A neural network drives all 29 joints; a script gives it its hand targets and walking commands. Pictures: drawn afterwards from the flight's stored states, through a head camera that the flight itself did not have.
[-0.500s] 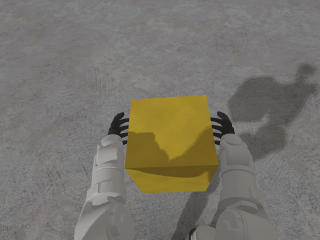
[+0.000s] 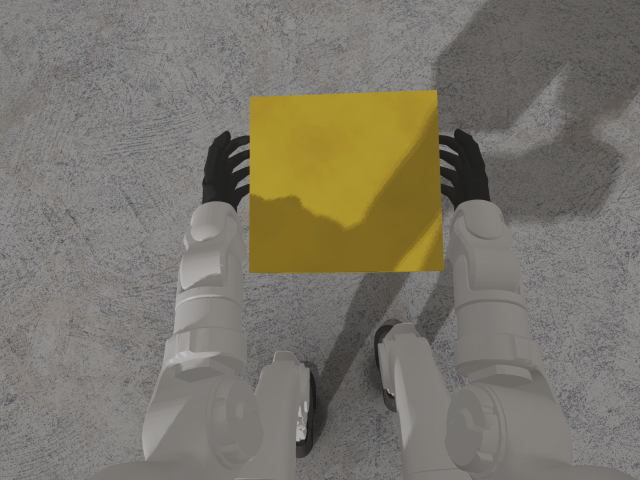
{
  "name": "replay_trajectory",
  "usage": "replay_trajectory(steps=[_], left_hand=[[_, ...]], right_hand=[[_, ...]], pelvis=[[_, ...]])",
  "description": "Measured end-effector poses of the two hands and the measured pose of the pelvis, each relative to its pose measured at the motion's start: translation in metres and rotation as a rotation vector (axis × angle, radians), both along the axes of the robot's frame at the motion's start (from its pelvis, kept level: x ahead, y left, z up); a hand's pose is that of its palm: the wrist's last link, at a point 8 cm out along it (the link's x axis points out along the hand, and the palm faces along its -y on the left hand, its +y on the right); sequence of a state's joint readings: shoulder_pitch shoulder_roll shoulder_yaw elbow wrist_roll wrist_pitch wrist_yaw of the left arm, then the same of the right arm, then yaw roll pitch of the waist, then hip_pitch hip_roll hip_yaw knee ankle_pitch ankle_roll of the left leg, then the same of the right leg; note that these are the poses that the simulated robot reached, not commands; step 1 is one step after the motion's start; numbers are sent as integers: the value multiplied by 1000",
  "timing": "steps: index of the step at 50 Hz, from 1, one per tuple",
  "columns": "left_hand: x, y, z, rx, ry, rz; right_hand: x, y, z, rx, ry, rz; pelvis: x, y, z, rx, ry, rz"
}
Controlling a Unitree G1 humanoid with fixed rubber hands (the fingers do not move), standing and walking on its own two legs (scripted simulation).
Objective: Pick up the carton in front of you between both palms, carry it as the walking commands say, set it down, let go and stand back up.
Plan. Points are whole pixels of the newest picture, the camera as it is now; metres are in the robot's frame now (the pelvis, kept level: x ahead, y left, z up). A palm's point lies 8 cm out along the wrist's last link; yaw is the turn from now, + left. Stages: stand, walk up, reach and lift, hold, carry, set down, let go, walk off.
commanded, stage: set down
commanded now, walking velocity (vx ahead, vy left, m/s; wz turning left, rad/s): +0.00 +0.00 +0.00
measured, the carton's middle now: (343, 202) +0.45 -0.04 -0.15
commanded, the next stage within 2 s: none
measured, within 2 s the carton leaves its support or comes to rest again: rests again in 1.56 s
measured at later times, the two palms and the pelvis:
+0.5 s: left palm (271, 211) +0.47 +0.08 -0.21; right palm (458, 206) +0.44 -0.22 -0.22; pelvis -0.02 +0.01 -0.12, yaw +4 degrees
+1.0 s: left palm (300, 219) +0.49 +0.05 -0.37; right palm (450, 214) +0.46 -0.25 -0.38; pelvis -0.04 +0.00 -0.22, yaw +6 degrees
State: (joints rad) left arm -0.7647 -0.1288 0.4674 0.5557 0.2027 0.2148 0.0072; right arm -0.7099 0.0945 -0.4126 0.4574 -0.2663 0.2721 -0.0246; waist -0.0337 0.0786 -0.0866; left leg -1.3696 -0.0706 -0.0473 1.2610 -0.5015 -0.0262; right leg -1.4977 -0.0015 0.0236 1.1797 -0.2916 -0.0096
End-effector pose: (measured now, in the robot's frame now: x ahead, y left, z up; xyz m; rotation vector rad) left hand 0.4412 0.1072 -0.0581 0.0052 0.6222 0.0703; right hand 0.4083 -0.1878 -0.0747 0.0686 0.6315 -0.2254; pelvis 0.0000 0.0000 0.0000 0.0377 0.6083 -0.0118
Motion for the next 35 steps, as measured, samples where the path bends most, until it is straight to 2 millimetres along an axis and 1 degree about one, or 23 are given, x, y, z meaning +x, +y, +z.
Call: replay_trajectory(steps=[5,11,24,35], left_hand=[[6,-6,-23,-2,29,3],[11,-13,-58,1,43,-1],[24,-29,-148,-1,47,-5],[35,-43,-217,6,61,-8]], right_hand=[[6,-6,-23,-6,31,6],[13,-13,-56,-23,48,21],[29,-31,-143,-38,55,31],[41,-45,-210,-39,70,36]], pelvis=[[-2,5,-22,4,52,2],[-6,9,-50,12,111,10],[-21,9,-116,28,191,31],[-32,5,-166,40,206,44]])
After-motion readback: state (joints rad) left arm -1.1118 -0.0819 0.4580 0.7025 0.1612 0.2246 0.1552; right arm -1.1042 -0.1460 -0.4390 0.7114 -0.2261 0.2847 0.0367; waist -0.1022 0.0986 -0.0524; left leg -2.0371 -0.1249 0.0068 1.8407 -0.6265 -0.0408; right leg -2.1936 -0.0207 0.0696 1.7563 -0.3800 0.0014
